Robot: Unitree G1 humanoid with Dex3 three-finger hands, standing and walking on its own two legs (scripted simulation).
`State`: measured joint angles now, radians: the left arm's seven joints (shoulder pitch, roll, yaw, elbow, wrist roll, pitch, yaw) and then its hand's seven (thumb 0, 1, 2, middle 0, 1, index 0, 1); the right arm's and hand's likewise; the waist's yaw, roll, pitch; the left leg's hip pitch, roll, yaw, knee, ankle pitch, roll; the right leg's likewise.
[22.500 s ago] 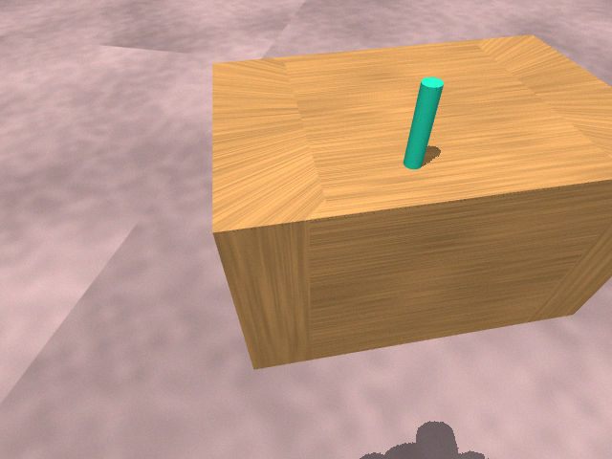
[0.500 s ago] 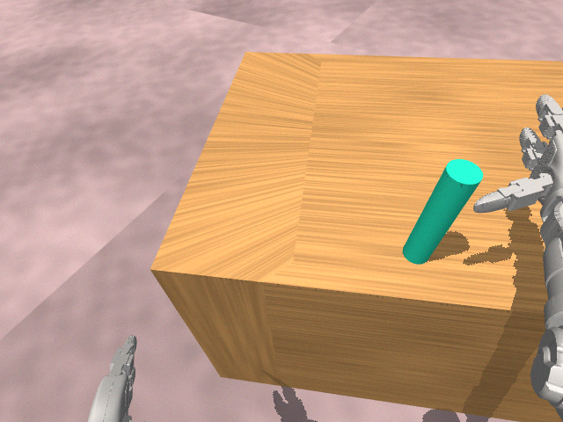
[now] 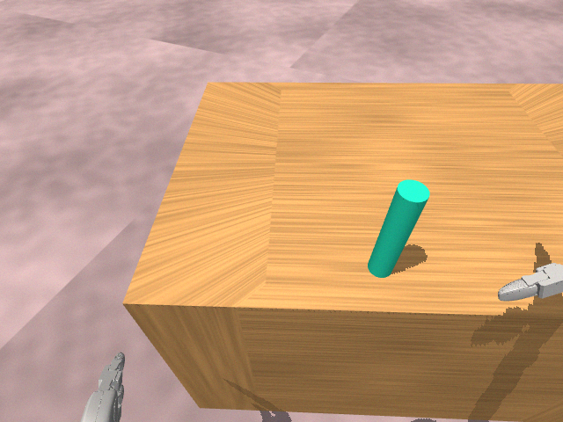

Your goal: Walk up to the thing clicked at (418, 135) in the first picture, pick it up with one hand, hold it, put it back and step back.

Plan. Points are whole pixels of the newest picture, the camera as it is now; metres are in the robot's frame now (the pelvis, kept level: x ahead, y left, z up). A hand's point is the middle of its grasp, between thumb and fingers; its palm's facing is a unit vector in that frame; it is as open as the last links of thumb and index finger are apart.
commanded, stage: sink last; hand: right
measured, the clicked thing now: (394, 234) +0.40 -0.16 +0.04
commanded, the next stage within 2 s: home in 0.70 s
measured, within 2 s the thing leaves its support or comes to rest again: neither
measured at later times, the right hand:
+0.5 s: hand (543, 396) +0.15 -0.24 +0.09, palm faces +0.38 +0.84 -0.39, open 17.6 cm
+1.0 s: hand (526, 402) +0.15 -0.24 +0.06, palm faces +0.33 +0.87 -0.36, open 17.6 cm
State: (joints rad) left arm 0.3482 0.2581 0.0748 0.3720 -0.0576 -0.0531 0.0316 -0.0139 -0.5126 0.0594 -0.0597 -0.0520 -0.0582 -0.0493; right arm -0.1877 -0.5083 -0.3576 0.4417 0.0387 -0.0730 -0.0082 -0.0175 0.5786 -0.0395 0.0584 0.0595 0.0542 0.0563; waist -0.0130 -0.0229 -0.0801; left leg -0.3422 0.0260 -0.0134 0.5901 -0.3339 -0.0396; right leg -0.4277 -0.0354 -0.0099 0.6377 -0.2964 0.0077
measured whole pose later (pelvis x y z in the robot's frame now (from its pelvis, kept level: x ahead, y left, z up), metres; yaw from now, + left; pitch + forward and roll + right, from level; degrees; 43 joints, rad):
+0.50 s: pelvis -0.02 +0.02 +0.01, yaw -3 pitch -2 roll +0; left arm 0.31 0.22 0.15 0.47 -0.02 -0.08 0.08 -0.01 -0.50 0.05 -0.06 -0.06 -0.06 -0.05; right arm 0.51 -0.29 -0.27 -0.20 0.06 -0.15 -0.03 -0.02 0.57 -0.04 0.06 0.06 0.06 0.06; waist -0.05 -0.05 0.01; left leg -0.21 0.04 0.03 0.56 -0.32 -0.02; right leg -0.28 -0.02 0.03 0.54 -0.23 0.03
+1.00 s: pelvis -0.02 +0.02 +0.01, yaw -2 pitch -4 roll +0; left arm 0.27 0.21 0.10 0.53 -0.02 -0.12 0.07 -0.01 -0.27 0.28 -0.10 -0.13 -0.10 -0.13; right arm 0.47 -0.28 -0.26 0.01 0.04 -0.27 -0.03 -0.02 0.57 -0.04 0.06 0.06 0.06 0.05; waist -0.03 -0.02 0.05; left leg -0.14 0.03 0.02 0.47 -0.26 -0.02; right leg -0.21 -0.03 0.01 0.44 -0.18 0.03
